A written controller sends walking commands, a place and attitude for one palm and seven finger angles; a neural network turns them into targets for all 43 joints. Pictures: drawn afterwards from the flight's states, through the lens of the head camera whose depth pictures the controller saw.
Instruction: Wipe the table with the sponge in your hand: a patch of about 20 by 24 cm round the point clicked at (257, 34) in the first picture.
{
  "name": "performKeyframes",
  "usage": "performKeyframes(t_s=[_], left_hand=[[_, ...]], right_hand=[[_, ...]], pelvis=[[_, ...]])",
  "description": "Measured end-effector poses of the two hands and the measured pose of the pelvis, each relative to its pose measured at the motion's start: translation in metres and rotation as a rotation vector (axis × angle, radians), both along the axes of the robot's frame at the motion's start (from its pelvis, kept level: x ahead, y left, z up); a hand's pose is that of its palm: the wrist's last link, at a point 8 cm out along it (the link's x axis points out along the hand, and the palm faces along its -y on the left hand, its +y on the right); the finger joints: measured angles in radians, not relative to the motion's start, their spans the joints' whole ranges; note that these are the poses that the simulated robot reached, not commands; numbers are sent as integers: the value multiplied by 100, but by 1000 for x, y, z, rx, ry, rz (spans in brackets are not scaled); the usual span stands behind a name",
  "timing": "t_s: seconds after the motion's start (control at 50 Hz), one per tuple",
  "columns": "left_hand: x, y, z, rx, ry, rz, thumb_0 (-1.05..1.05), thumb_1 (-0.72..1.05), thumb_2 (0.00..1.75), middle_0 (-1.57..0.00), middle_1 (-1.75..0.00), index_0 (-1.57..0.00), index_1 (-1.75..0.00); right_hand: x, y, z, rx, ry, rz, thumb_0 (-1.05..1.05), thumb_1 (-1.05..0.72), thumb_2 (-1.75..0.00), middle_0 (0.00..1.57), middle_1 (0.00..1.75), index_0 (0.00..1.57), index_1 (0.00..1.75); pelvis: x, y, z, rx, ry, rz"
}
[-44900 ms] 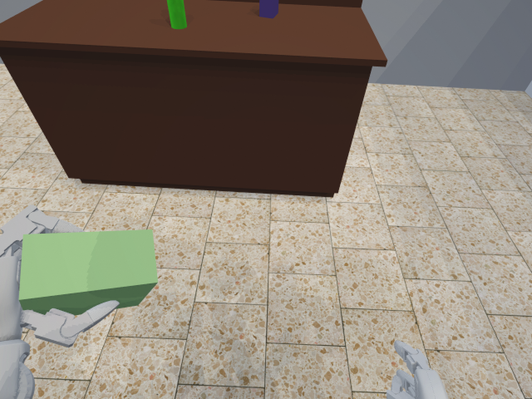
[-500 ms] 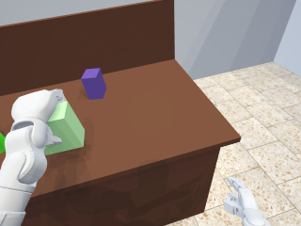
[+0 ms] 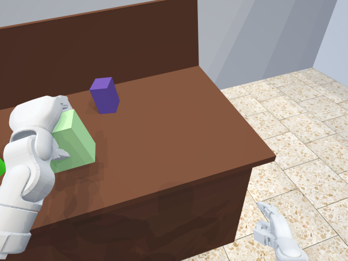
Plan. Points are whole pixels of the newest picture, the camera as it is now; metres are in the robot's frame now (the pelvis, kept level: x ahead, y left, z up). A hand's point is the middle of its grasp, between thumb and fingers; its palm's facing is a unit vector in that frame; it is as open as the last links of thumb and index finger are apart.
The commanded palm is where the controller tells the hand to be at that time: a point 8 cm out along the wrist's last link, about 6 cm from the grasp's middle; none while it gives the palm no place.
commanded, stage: bring the sponge back beside the body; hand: left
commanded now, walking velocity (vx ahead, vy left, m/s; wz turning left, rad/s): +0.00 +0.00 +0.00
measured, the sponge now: (63, 148) +0.29 +0.31 +0.14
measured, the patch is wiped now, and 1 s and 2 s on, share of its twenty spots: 0.95 0.95 0.95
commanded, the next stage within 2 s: step back with the hand held close in 1.48 s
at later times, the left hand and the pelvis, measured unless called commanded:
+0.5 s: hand (50, 153) +0.24 +0.29 +0.19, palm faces +0.16 -0.09 -0.98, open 10.2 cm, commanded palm +0.19 +0.29 +0.26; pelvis -0.01 +0.00 +0.00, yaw +0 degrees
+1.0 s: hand (41, 180) +0.19 +0.28 +0.17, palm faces +0.18 -0.10 -0.98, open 10.2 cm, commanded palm +0.14 +0.28 +0.25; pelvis -0.02 +0.00 +0.00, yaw -1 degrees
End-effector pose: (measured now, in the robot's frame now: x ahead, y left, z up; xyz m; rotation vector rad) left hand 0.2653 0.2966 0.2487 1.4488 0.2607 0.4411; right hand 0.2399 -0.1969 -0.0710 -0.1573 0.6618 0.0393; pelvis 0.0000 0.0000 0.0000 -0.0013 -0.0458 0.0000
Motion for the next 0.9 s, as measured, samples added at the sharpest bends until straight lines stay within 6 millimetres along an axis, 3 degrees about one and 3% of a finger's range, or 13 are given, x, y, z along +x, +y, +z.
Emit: performKeyframes(t_s=[0.16, 0.36, 0.48, 0.58, 0.76, 0.9], left_hand=[[-25, -12, -15, 10, 31, -90, -1, -52, 105, -70, -131, -73, -132], [-40, -1, -1, 17, -59, -44, -1, -52, 105, -71, -131, -73, -132], [-48, -8, -10, -19, -39, -60, -1, -52, 105, -70, -131, -73, -132], [-62, -18, -17, -17, -30, -106, -1, -52, 105, -71, -131, -73, -132], [-85, -7, -7, 0, -95, -52, -1, -52, 105, -71, -131, -73, -132], [-97, -15, -20, -39, -64, -80, -1, -52, 105, -71, -131, -73, -132]], right_hand=[[-3, -10, -3, -36, 1, -7, 1, -90, -90, 20, 30, 20, 30], [4, 9, 5, -3, -43, 20, 1, -90, -90, 20, 30, 20, 30], [9, 18, 13, 21, -85, 33, 1, -90, -90, 20, 30, 20, 30], [11, 19, 17, 10, -100, 44, 1, -90, -89, 20, 30, 20, 30], [8, 16, 17, -5, -95, 50, 1, -90, -90, 20, 30, 20, 30], [2, 16, 18, 1, -110, 40, 1, -90, -90, 20, 30, 20, 30]], pelvis=[[0, 2, -2, -2, -17, 3], [-6, 1, -1, -4, -31, 3], [-8, 3, -1, -4, -27, -2], [-8, 4, -2, -3, -34, -6], [-13, 3, -2, -6, -52, -3], [-17, 2, -3, -5, -55, -5]])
